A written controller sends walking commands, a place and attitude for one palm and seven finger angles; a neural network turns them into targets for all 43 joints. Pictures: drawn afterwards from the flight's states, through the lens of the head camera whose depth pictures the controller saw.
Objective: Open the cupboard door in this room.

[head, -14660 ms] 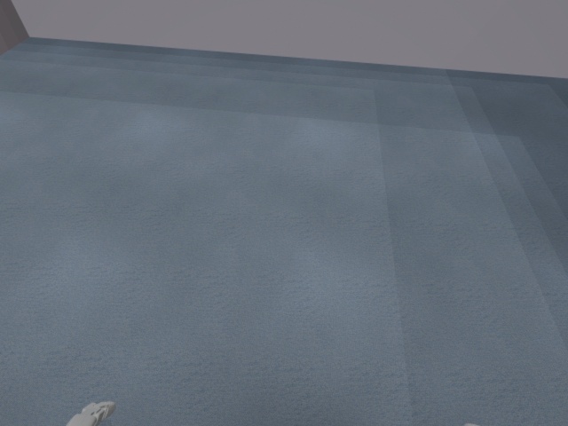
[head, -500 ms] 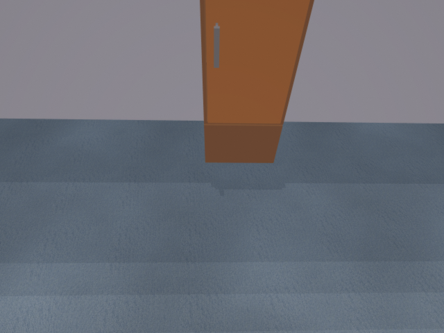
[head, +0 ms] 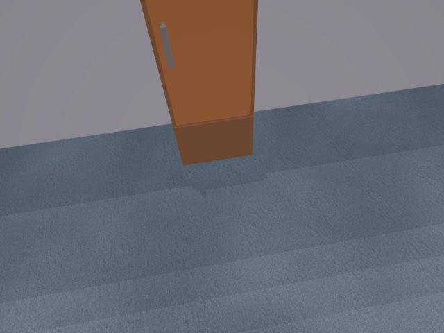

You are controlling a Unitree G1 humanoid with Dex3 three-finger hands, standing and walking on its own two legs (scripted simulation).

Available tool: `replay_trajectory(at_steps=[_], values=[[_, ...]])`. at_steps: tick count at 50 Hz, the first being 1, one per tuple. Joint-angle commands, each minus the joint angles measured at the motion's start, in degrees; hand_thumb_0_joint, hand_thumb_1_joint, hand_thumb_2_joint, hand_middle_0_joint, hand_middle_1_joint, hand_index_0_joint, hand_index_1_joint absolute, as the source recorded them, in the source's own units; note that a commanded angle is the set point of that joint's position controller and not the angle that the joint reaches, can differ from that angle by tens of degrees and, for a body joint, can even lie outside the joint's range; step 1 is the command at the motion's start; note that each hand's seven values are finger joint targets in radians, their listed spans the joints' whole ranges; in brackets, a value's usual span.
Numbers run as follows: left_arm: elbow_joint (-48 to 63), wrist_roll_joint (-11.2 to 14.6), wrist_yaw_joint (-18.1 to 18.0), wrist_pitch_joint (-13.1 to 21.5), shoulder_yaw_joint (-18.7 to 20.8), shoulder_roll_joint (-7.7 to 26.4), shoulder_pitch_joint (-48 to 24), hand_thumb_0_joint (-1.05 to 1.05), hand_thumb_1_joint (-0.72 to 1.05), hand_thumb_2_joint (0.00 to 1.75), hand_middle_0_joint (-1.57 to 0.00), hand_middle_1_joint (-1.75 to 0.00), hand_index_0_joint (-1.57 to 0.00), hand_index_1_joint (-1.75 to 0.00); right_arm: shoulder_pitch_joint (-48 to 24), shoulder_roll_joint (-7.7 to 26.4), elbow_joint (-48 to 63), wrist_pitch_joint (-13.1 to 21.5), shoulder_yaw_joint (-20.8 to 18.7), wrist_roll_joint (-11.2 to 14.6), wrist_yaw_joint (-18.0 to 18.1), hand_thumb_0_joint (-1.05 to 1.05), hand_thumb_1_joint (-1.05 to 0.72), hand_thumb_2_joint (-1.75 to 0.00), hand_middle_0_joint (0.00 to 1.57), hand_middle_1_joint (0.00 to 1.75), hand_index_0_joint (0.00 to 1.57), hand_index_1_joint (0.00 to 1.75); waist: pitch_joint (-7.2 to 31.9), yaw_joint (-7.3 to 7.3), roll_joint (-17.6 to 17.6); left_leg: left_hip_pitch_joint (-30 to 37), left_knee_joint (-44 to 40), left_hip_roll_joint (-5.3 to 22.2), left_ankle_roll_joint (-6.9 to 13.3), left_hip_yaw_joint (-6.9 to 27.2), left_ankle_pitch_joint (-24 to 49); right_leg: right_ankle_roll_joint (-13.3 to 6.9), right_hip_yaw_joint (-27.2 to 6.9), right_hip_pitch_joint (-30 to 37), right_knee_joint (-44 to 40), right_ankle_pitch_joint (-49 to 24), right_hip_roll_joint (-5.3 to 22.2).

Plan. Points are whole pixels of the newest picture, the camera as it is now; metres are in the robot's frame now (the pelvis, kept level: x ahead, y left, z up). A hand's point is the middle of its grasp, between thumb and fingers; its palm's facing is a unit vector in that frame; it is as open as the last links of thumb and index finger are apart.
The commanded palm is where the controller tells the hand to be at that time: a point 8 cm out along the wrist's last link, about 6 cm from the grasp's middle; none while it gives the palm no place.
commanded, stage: walk to a spot facing it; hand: left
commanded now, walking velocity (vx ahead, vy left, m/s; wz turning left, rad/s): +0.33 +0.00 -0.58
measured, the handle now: (167, 45) +1.09 +0.27 +0.00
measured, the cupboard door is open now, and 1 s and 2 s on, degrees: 0 0 0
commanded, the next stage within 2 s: turn to face it in 0.48 s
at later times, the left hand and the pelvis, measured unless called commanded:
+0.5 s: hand out of the picture +0.15 +0.13 -0.15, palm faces -0.06 -0.98 -0.20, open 7.4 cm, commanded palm none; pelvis +0.18 -0.04 +0.01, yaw -10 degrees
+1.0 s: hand (187, 186) +0.51 +0.14 -0.15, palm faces -0.11 -0.97 -0.20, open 7.4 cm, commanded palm none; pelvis +0.34 -0.03 +0.01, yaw -6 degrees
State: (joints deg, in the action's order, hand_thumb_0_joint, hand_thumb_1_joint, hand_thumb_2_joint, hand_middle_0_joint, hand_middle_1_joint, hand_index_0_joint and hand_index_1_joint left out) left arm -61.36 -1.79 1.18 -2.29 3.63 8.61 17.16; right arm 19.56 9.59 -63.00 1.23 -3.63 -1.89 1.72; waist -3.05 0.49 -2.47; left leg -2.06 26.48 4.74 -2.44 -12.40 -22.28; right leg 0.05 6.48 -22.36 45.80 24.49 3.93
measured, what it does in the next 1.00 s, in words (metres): walks ahead: left foot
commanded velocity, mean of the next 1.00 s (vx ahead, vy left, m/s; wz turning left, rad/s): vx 0.17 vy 0.00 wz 0.06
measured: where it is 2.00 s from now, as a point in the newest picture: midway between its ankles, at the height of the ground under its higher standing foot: (250, 301)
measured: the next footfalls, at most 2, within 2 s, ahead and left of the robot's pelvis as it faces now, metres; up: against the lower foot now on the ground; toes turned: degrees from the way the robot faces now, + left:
left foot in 0.60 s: +0.40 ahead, +0.05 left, +0.00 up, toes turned -6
right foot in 1.16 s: +0.40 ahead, -0.17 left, +0.00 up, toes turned -4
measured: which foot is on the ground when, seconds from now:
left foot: down 0.00-0.04, up 0.06-0.58, down 0.60-1.00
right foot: down 0.00-0.62, up 0.64-1.00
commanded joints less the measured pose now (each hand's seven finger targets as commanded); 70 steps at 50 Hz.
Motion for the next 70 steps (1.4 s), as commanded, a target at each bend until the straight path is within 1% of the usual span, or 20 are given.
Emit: replay_trajectory(at_steps=[1,2,3,4,8,14,25,28,29,30,31,32,35,39,52,56,57,59,63,70], values=[[1.49,0.13,0.56,3.28,1.66,5.69,12.05,0.00,0.90,0.90,-0.20,-0.30,-0.20,-0.30,-4.70,10.34,4.68,1.11,-1.74,0.41,-0.38,0.00,-0.90,-0.90,0.20,0.30,0.20,0.30,1.94,-8.54,6.90,-13.44,11.41,9.91,5.25,1.98,7.72,-1.31,1.19,18.09,-15.84,-8.28,-2.20],[-0.18,-0.19,-0.41,4.20,2.77,12.85,18.45,0.00,0.90,0.90,-0.20,-0.30,-0.20,-0.30,-5.86,6.75,7.23,1.15,-0.93,1.29,-1.06,0.00,-0.90,-0.90,0.20,0.30,0.20,0.30,3.89,-10.87,25.12,-28.80,30.90,2.62,1.88,-1.74,-3.83,-6.11,-21.14,27.17,-26.52,-1.33,10.49],[-0.33,1.00,-1.37,4.26,2.97,15.35,19.44,0.00,0.90,0.90,-0.20,-0.30,-0.20,-0.30,-10.55,5.44,10.78,1.23,-0.33,1.14,-1.47,0.00,-0.90,-0.90,0.20,0.30,0.20,0.30,2.23,-10.34,26.63,-38.03,42.33,-2.00,0.77,4.08,-12.84,-10.31,-40.37,26.44,-34.52,-5.52,17.85],[1.12,1.43,-2.01,4.39,3.25,15.34,15.83,0.00,0.90,0.90,-0.20,-0.30,-0.20,-0.30,-11.27,6.79,10.91,0.99,-0.79,1.07,-1.56,0.00,-0.90,-0.90,0.20,0.30,0.20,0.30,0.09,-8.38,18.97,-39.28,46.51,0.98,1.23,9.58,-8.48,-12.76,-40.62,23.23,-35.38,-0.16,19.27],[4.81,0.88,-1.76,5.70,1.39,9.96,3.93,0.00,0.90,0.90,-0.20,-0.30,-0.20,-0.30,-10.47,5.93,8.52,0.61,-1.27,0.08,-2.44,0.00,-0.90,-0.90,0.20,0.30,0.20,0.30,-2.35,-2.36,3.25,-34.49,44.18,4.40,0.19,11.86,7.43,-9.46,-27.57,10.70,-35.30,0.46,12.71],[2.67,0.80,-1.73,7.28,0.66,9.33,7.69,0.00,0.90,0.90,-0.20,-0.30,-0.20,-0.30,-10.21,5.43,8.87,-0.28,-0.86,0.16,-2.71,0.00,-0.90,-0.90,0.20,0.30,0.20,0.30,-0.10,-1.37,6.60,-38.46,39.44,3.01,-1.90,11.60,14.27,-6.24,-17.17,17.63,-33.16,-23.44,7.85],[-0.25,0.40,-3.09,6.82,-0.37,8.22,13.72,0.00,0.90,0.90,-0.20,-0.30,-0.20,-0.30,-25.67,3.83,14.87,1.36,1.09,0.70,-3.04,0.00,-0.90,-0.90,0.20,0.30,0.20,0.30,-2.67,-5.47,9.55,-36.26,15.83,-0.87,-0.25,5.78,11.01,-8.62,-16.27,28.54,-27.18,-54.64,7.19],[0.76,0.78,-3.28,6.82,0.46,10.87,9.95,0.00,0.90,0.90,-0.20,-0.30,-0.20,-0.30,-13.99,5.97,11.62,2.35,0.44,0.70,-1.67,0.00,-0.90,-0.90,0.20,0.30,0.20,0.30,4.73,0.19,10.04,-16.63,4.23,-5.10,1.60,3.65,13.56,-6.13,-14.50,26.11,-14.32,-67.80,5.64],[0.95,1.36,-3.37,6.97,0.59,10.92,8.56,0.00,0.90,0.90,-0.20,-0.30,-0.20,-0.30,-4.47,8.30,8.50,2.51,-0.13,0.51,-1.11,0.00,-0.90,-0.90,0.20,0.30,0.20,0.30,9.93,4.42,8.39,-1.38,0.88,-2.52,2.84,5.94,23.24,-3.95,-13.25,18.76,-4.39,-62.03,4.18],[1.49,2.36,-3.11,7.08,0.18,8.40,9.51,0.00,0.90,0.90,-0.20,-0.30,-0.20,-0.30,4.70,13.50,6.11,2.82,-1.19,-0.06,-0.58,0.00,-0.90,-0.90,0.20,0.30,0.20,0.30,18.04,7.04,-1.97,16.13,4.99,10.21,7.85,18.49,44.37,-1.09,-8.46,5.30,9.90,-36.23,-2.16],[1.60,2.85,-2.77,7.36,-1.10,5.14,11.64,0.00,0.90,0.90,-0.20,-0.30,-0.20,-0.30,10.45,16.16,3.84,2.45,-1.52,0.36,-0.65,0.00,-0.90,-0.90,0.20,0.30,0.20,0.30,23.08,6.54,-11.18,23.16,3.79,23.47,15.37,32.48,68.33,-0.67,-6.70,-4.28,27.47,9.94,-7.57],[2.34,2.51,-3.47,6.84,-0.98,6.16,9.37,0.00,0.90,0.90,-0.20,-0.30,-0.20,-0.30,8.00,14.46,4.34,1.35,-0.64,1.29,-0.80,0.00,-0.90,-0.90,0.20,0.30,0.20,0.30,18.21,5.27,-6.28,15.27,1.45,22.94,17.82,31.12,70.61,-1.43,-9.85,-3.92,31.18,10.56,-4.55],[2.29,1.27,-2.90,5.58,-0.78,4.12,3.78,0.00,0.90,0.90,-0.20,-0.30,-0.20,-0.30,-0.52,6.79,4.67,2.55,1.17,0.94,-0.06,0.00,-0.90,-0.90,0.20,0.30,0.20,0.30,3.31,0.97,-4.92,-3.40,-5.74,15.31,14.80,23.96,54.99,0.85,-8.46,-6.11,27.60,3.26,0.26],[2.58,0.96,-2.43,3.15,-0.68,2.94,3.90,0.00,0.90,0.90,-0.20,-0.30,-0.20,-0.30,-2.92,5.60,4.70,2.87,1.00,1.18,-0.14,0.00,-0.90,-0.90,0.20,0.30,0.20,0.30,4.55,-2.41,-4.10,-10.50,-7.53,8.40,11.19,17.28,54.95,2.89,-5.20,0.22,17.04,-3.67,0.37],[11.47,1.55,-2.94,1.52,-0.42,6.28,-13.73,0.00,0.90,0.90,-0.20,-0.30,-0.20,-0.30,1.59,10.48,5.89,-0.81,-1.63,0.38,-0.58,0.00,-0.90,-0.90,0.20,0.30,0.20,0.30,3.23,1.66,-6.31,-7.83,-4.56,8.33,13.13,29.16,43.01,4.42,-5.43,-0.96,-0.59,0.30,-1.38],[10.41,1.94,-3.11,2.53,-0.07,7.27,-8.25,0.00,0.90,0.90,-0.20,-0.30,-0.20,-0.30,-0.18,11.06,7.11,-1.29,-2.20,0.89,-0.70,0.00,-0.90,-0.90,0.20,0.30,0.20,0.30,5.94,-0.86,-4.27,-11.76,0.45,4.97,9.42,29.29,37.11,3.54,-4.56,12.30,-20.29,-12.45,-2.13],[9.89,1.58,-3.37,3.11,0.21,9.59,-5.91,0.00,0.90,0.90,-0.20,-0.30,-0.20,-0.30,-0.24,9.65,7.43,-1.20,-2.17,1.35,-1.04,0.00,-0.90,-0.90,0.20,0.30,0.20,0.30,7.16,-1.48,0.05,-17.30,4.21,2.30,6.38,26.86,27.99,2.79,-7.91,20.32,-25.90,-19.27,2.07],[9.80,0.80,-3.75,3.47,1.29,16.02,-2.18,0.00,0.90,0.90,-0.20,-0.30,-0.20,-0.30,-1.54,6.68,9.96,-1.58,-1.90,1.44,-1.09,0.00,-0.90,-0.90,0.20,0.30,0.20,0.30,8.01,-2.56,16.95,-29.24,25.40,-7.70,0.31,14.08,-13.23,-8.07,-24.38,22.86,-26.02,-42.55,24.86],[11.62,1.17,-3.87,3.29,0.20,9.90,-9.96,0.00,0.90,0.90,-0.20,-0.30,-0.20,-0.30,-0.84,5.90,7.19,-4.19,-2.10,0.80,-1.78,0.00,-0.90,-0.90,0.20,0.30,0.20,0.30,0.77,1.64,8.32,-27.43,42.80,-3.40,-0.30,15.46,-3.05,-7.27,-11.04,10.59,-26.62,-34.17,15.39],[8.95,0.50,-3.33,3.60,0.45,10.81,-2.25,0.00,0.90,0.90,-0.20,-0.30,-0.20,-0.30,-7.10,6.58,8.58,-4.68,-1.43,0.84,-2.03,0.00,-0.90,-0.90,0.20,0.30,0.20,0.30,2.31,-1.20,12.89,-27.02,37.03,-2.75,-1.87,13.53,-0.69,-7.28,-7.60,15.17,-27.01,-32.29,14.09]])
